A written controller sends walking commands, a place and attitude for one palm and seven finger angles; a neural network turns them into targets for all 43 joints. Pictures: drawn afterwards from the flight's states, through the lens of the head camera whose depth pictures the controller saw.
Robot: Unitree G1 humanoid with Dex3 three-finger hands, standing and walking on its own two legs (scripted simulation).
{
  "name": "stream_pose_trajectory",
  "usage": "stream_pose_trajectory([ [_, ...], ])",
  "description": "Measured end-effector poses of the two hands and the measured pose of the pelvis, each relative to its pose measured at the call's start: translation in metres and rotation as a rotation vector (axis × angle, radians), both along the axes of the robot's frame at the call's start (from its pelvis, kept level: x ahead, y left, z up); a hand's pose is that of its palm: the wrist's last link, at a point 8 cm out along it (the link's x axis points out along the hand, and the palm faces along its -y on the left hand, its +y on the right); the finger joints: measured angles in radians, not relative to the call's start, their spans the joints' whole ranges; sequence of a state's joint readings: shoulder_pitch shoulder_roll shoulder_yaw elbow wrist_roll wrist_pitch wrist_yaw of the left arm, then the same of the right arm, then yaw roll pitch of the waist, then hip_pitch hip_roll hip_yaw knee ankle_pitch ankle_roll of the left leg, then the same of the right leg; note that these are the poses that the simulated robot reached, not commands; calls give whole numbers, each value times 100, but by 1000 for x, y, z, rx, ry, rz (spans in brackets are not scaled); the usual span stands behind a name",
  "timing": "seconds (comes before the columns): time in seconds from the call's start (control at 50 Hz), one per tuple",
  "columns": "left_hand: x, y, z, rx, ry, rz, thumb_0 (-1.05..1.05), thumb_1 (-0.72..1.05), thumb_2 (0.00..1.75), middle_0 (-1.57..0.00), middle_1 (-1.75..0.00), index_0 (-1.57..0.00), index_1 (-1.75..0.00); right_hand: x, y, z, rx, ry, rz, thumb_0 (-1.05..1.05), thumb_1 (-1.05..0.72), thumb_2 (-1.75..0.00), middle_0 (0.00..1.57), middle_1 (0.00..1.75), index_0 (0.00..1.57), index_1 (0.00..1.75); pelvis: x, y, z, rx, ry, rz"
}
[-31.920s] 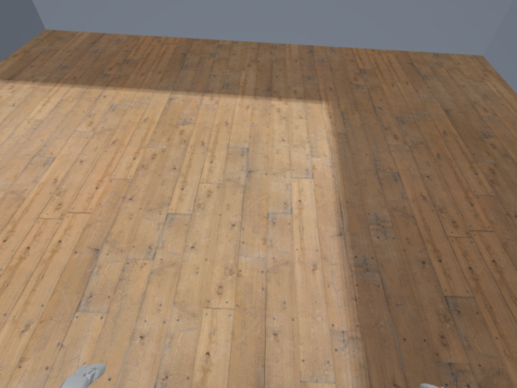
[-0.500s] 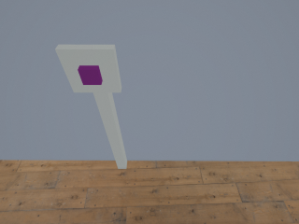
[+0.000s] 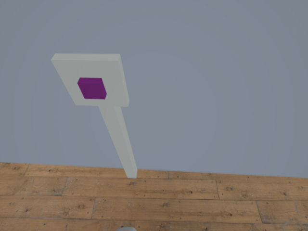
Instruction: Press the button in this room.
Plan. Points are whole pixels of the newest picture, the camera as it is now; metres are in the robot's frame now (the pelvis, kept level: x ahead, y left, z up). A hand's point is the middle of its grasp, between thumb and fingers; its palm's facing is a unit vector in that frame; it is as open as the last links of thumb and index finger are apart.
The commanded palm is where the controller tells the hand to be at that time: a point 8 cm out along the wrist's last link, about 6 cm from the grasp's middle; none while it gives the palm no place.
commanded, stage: come to a stop and stand still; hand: left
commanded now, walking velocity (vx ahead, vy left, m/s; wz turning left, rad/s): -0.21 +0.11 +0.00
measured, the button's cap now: (93, 87) +0.48 +0.21 +0.10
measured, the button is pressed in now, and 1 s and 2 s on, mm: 0 0 0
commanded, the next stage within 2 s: look again from close up in 0.88 s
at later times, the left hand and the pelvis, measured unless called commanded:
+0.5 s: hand out of the picture +0.02 +0.19 -0.17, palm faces +0.03 -0.97 -0.25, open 7.3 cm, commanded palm none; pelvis -0.01 +0.00 -0.01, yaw -2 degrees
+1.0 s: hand out of the picture -0.04 +0.13 -0.17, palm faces +0.00 -0.99 -0.14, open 7.3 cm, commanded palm none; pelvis -0.03 -0.02 +0.01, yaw -1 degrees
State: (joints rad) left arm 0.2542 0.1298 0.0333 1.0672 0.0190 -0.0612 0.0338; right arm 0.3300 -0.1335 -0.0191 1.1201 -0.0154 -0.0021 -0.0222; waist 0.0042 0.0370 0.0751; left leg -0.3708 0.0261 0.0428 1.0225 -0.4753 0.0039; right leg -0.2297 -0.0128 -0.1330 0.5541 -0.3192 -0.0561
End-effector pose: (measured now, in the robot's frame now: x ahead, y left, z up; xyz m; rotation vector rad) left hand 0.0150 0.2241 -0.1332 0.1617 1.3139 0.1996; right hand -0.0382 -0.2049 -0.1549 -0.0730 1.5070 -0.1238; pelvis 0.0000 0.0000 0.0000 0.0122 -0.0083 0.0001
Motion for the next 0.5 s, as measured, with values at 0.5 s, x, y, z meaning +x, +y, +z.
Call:
stream_pose_trajectory([
  [0.5,-3,10,-6,16,40,-17,0,91,90,-20,-30,-20,-30,117,-3,5,-16,-325,47,0,-92,-90,20,30,20,30,-11,1,-6,16,14,-29],
])
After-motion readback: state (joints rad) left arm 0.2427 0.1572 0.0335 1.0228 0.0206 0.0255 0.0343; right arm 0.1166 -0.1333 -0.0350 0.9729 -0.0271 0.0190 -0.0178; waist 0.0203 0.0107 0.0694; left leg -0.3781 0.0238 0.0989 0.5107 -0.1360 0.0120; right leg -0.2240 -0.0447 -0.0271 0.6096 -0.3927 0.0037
